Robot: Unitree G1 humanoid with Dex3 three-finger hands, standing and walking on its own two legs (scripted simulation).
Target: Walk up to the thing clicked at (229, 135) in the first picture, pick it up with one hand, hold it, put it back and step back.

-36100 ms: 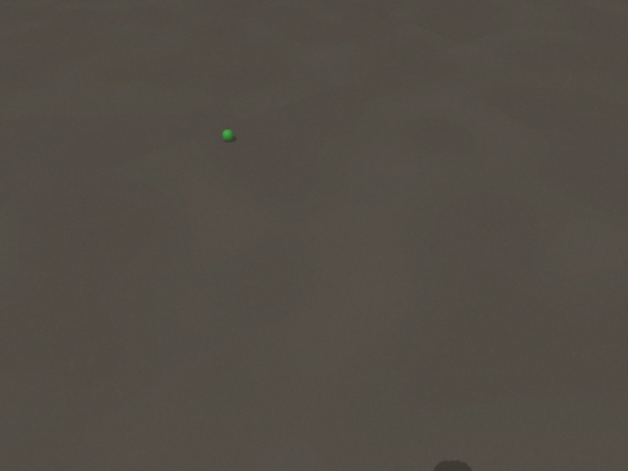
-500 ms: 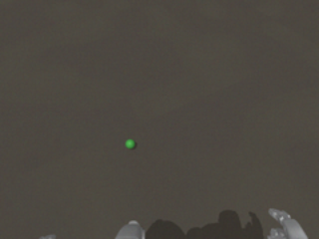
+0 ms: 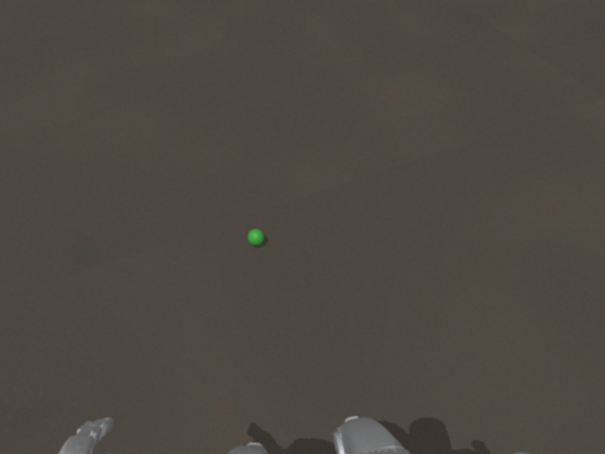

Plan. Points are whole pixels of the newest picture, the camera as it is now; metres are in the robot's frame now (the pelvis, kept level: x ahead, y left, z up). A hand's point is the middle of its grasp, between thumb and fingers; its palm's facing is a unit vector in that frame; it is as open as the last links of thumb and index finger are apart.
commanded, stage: step back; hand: left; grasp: from above
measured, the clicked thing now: (255, 237) +0.93 +0.19 -0.73
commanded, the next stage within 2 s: stand in 1.36 s
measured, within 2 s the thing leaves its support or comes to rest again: neither
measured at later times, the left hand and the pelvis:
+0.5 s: hand out of the picture -0.09 +0.27 -0.14, palm faces +0.06 -0.90 -0.44, open 7.4 cm; pelvis -0.15 -0.02 +0.00, yaw +2 degrees
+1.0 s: hand out of the picture -0.09 +0.24 -0.14, palm faces +0.08 -0.92 -0.38, open 7.4 cm; pelvis -0.12 -0.03 +0.01, yaw +3 degrees
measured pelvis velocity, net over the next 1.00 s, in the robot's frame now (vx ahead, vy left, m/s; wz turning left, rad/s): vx -0.12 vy -0.03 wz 0.05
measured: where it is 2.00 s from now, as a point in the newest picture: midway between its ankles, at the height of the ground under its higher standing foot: outside the picture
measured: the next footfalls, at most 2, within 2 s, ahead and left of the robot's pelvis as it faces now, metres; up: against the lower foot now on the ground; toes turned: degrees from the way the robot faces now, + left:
right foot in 0.16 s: -0.07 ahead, -0.14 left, +0.00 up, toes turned +0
left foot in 0.48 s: -0.10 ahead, +0.11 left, +0.00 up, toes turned +0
